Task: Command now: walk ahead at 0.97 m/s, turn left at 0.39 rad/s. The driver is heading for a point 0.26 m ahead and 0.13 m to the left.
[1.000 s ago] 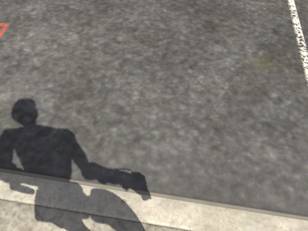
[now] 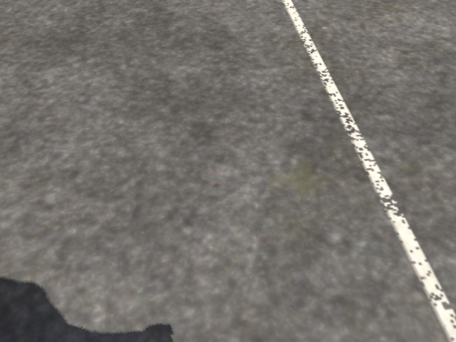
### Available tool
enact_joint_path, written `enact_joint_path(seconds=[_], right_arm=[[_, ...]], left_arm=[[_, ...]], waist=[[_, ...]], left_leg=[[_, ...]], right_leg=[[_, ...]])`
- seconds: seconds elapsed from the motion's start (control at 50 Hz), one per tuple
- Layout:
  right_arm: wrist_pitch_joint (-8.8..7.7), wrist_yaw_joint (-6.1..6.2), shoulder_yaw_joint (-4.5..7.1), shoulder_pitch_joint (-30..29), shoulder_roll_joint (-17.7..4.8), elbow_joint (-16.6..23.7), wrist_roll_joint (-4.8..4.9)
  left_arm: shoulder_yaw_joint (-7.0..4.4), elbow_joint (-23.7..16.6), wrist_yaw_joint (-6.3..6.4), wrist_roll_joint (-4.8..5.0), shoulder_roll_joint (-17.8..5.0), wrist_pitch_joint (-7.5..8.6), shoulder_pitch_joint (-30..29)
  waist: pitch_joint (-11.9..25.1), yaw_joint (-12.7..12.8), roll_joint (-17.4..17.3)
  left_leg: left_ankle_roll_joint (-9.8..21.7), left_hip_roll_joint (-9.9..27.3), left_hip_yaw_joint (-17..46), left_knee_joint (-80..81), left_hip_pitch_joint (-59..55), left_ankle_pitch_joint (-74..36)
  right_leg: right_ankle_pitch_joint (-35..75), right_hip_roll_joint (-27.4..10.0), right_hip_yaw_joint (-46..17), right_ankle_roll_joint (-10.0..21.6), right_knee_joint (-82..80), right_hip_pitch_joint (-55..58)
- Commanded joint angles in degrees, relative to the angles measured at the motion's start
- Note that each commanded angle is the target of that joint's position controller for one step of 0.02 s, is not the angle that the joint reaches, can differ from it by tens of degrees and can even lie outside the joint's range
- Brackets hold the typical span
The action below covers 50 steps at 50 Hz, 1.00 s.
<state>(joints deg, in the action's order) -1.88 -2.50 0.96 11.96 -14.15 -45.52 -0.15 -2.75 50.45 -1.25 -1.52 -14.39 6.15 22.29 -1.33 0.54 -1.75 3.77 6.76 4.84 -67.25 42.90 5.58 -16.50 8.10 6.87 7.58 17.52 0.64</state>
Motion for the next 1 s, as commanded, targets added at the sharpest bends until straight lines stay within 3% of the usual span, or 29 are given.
enact_joint_path(seconds=[0.02,0.08,0.12,0.14,0.16,0.18,0.2,0.22,0.24,0.26,0.28,0.3,0.32,0.36,0.4,0.46,0.52,0.58,0.62,0.64,0.66,0.68,0.7,0.74,0.78,0.86,1.0], right_arm=[[-0.46,-0.63,0.46,-4.7,-2.7,3.1,0.38],[-1.6,-1.18,-0.36,-9.2,-2.3,4.0,-0.44],[-2.06,-1.31,-0.43,-3.6,-2.7,1.8,-1.48],[-1.97,-1.06,0.02,3.0,-4.0,-0.9,-1.91],[-1.77,-0.53,1.04,13.3,-6.3,-4.5,-2.21],[-1.61,0.32,2.11,23.6,-8.6,-7.6,-2.19],[-1.79,1.4,3.06,31.4,-10.0,-10.1,-1.84],[-1.98,2.14,3.78,26.6,-15.0,-10.4,-2.58],[-2.97,1.8,4.32,25.6,-15.4,-9.1,-2.47],[-2.29,2.09,4.03,18.4,-11.5,-6.2,-1.03],[-1.74,2.32,2.6,11.3,-7.0,-5.1,-0.6],[-1.87,2.39,1.86,7.4,-4.5,-4.4,-0.6],[-2.46,2.44,1.18,7.3,-3.6,-4.2,-0.23],[-3.45,2.09,1.13,9.4,-5.3,-6.2,-0.83],[-4.08,1.9,1.34,8.5,-6.9,-6.8,-1.11],[-3.34,1.56,1.01,8.2,-5.5,-7.3,-0.7],[-2.19,1.64,1.07,9.1,-5.3,-8.2,-0.69],[-1.25,2.26,1.11,7.9,-4.9,-8.8,-0.96],[-1.01,2.97,0.92,7.4,-4.0,-9.3,-0.51],[-1.07,3.31,0.71,10.7,-2.7,-9.3,-1.0],[-0.53,3.52,0.16,17.1,0.4,-11.2,-0.16],[0.67,4.05,0.38,16.2,-1.0,-12.6,-0.14],[1.43,4.19,0.6,13.5,-2.0,-12.5,-0.27],[2.23,3.92,0.38,9.9,-2.1,-12.5,-0.48],[2.32,3.8,0.18,8.6,-2.7,-13.5,-0.73],[1.79,4.43,-0.42,8.6,-1.6,-16.1,-0.29],[2.11,5.0,-1.01,8.6,-0.4,-18.9,-0.42]], left_arm=[[-0.6,-2.0,0.0,0.63,-5.7,2.14,1.1],[0.56,-0.9,1.19,0.92,-4.9,2.47,1.8],[0.51,0.1,3.22,1.34,-7.5,2.61,2.2],[0.11,-0.1,4.22,1.49,-9.3,2.21,1.1],[-0.34,-0.4,4.7,1.09,-11.0,1.43,-0.9],[-0.85,-1.1,4.84,0.87,-12.2,0.73,-5.3],[-1.38,-1.4,4.42,1.83,-11.6,-0.22,-11.3],[1.24,-4.1,3.27,1.65,-0.7,0.28,-3.5],[1.92,-2.9,3.37,5.38,0.1,0.44,6.1],[2.08,-3.1,3.18,3.61,-3.3,0.46,2.1],[1.93,-3.5,2.59,1.39,-4.7,0.24,0.0],[2.01,-3.6,2.16,-0.24,-4.3,-0.6,-2.7],[1.91,-3.3,1.96,-1.2,-4.8,-2.2,-2.8],[2.31,-3.8,1.89,-0.53,-2.8,-4.72,-3.1],[2.79,-3.8,2.08,0.24,-1.6,-5.01,-3.1],[3.0,-3.0,2.44,0.57,-1.7,-4.76,-5.4],[2.85,-2.9,2.95,0.79,-2.4,-4.66,-9.0],[2.62,-2.1,3.4,0.36,-2.8,-4.1,-9.4],[2.53,0.0,3.57,-0.33,-3.0,-3.02,-5.7],[1.91,0.8,3.63,-0.77,-6.2,-2.36,-3.0],[1.88,0.6,3.6,0.08,-7.0,-2.8,-4.6],[2.42,0.6,3.51,0.56,-4.4,-3.41,-5.4],[2.91,0.4,3.31,0.3,-3.0,-3.65,-7.2],[3.12,0.6,3.36,0.06,-2.9,-4.06,-9.9],[2.75,1.8,3.44,0.87,-3.5,-4.24,-8.1],[2.34,4.3,3.48,1.18,-3.1,-4.27,-5.8],[2.1,7.4,3.56,1.11,-2.0,-5.04,-5.6]], waist=[[-7.3,0.9,4.9],[-7.0,1.5,3.9],[-2.7,-1.4,6.2],[0.8,-4.3,7.5],[5.2,-9.1,7.9],[7.6,-14.9,8.8],[7.5,-20.9,1.8],[11.0,-7.9,-16.0],[27.6,-6.4,-7.0],[22.4,-5.2,2.0],[10.5,-1.2,5.8],[4.8,0.5,8.6],[1.6,0.9,9.1],[0.5,1.9,6.0],[2.8,2.8,2.3],[5.7,0.8,-2.9],[5.7,-1.6,-3.8],[3.1,-1.8,-3.9],[1.4,-0.2,-0.6],[3.1,-1.9,4.7],[5.7,-4.7,11.5],[6.3,-3.1,11.5],[4.7,-3.3,10.4],[3.5,-3.9,9.2],[1.0,-2.5,6.7],[1.6,-1.2,2.7],[-0.6,-0.6,2.1]], left_leg=[[1.0,-2.4,-7.2,9.8,-1.2,-9.0],[2.6,-6.1,-15.0,24.1,-7.2,-14.9],[3.1,-11.0,-17.5,31.6,-16.0,-19.3],[3.0,-13.7,-17.1,33.6,-23.2,-18.4],[3.5,-15.5,-15.0,34.2,-33.2,-16.8],[5.4,-12.7,-10.3,37.3,-40.7,-19.1],[9.6,-7.2,-6.0,47.5,-45.1,-28.5],[12.2,5.7,6.4,27.8,-63.1,-75.7],[22.2,16.3,23.1,30.3,-73.1,-74.4],[20.4,13.5,22.1,38.3,-62.2,-53.3],[18.0,10.8,18.0,43.9,-48.2,-37.1],[16.7,9.0,15.3,48.0,-38.8,-31.2],[15.2,7.6,11.7,50.3,-30.4,-35.0],[14.7,5.0,5.7,52.9,-21.0,-42.0],[12.8,2.0,0.6,52.2,-22.4,-47.6],[8.5,-1.5,-3.9,50.6,-29.0,-44.4],[7.5,-0.4,-3.3,49.4,-33.1,-36.3],[7.0,1.9,-0.1,46.6,-33.3,-27.0],[3.8,0.1,1.3,42.6,-30.5,-14.1],[1.9,-3.1,0.2,38.8,-28.5,-2.6],[0.5,-8.1,-2.9,35.4,-28.2,15.2],[-0.3,-8.9,-3.7,34.7,-30.9,19.0],[-0.4,-8.7,-3.2,36.0,-32.8,17.8],[-0.6,-6.9,-1.7,42.0,-36.3,11.2],[-0.9,-4.8,0.0,44.5,-35.4,7.1],[-1.5,-3.8,0.2,46.7,-33.8,4.6],[-1.6,-3.3,0.1,47.8,-32.9,5.5]], right_leg=[[39.0,-11.4,1.6,-6.6,-11.6,-8.3],[59.0,-11.7,5.1,-7.5,-12.1,-4.1],[78.4,-14.2,5.3,-8.0,-4.6,1.7],[83.1,-15.4,4.9,-8.3,2.0,2.9],[83.4,-16.0,4.0,-8.6,13.4,2.0],[78.7,-16.0,3.5,-8.3,28.0,-0.5],[44.6,-6.7,6.0,-8.4,56.4,-4.6],[-22.0,0.4,-1.8,-8.5,78.2,-28.9],[-18.3,1.1,-18.8,-6.5,84.9,-36.1],[-9.3,-3.1,-16.8,-5.0,79.2,-35.8],[-6.3,-6.3,-13.1,-4.8,71.8,-36.1],[-6.3,-8.2,-12.1,-5.4,66.6,-35.0],[-5.3,-9.3,-11.4,-5.9,61.7,-29.9],[-4.1,-10.0,-8.9,-7.4,53.3,-23.1],[0.2,-10.4,-7.9,-7.6,43.5,-21.8],[9.5,-10.4,-6.0,-7.5,30.5,-21.2],[11.9,-10.3,-5.6,-7.5,24.7,-21.2],[8.5,-9.9,-5.9,-6.4,17.5,-18.9],[18.7,-11.8,-8.7,-5.0,5.6,-11.5],[36.8,-18.8,-15.2,-3.7,6.8,-6.4],[46.6,-25.6,-21.3,2.7,6.4,-5.7],[41.2,-26.7,-24.4,5.9,4.4,-9.4],[35.0,-24.6,-23.6,5.1,2.7,-12.9],[22.5,-19.7,-19.0,0.5,1.5,-16.5],[13.1,-15.9,-15.9,-2.5,0.5,-16.5],[20.2,-15.0,-14.4,-2.4,2.9,-9.6],[16.6,-14.3,-13.9,-2.5,2.1,-9.3]])
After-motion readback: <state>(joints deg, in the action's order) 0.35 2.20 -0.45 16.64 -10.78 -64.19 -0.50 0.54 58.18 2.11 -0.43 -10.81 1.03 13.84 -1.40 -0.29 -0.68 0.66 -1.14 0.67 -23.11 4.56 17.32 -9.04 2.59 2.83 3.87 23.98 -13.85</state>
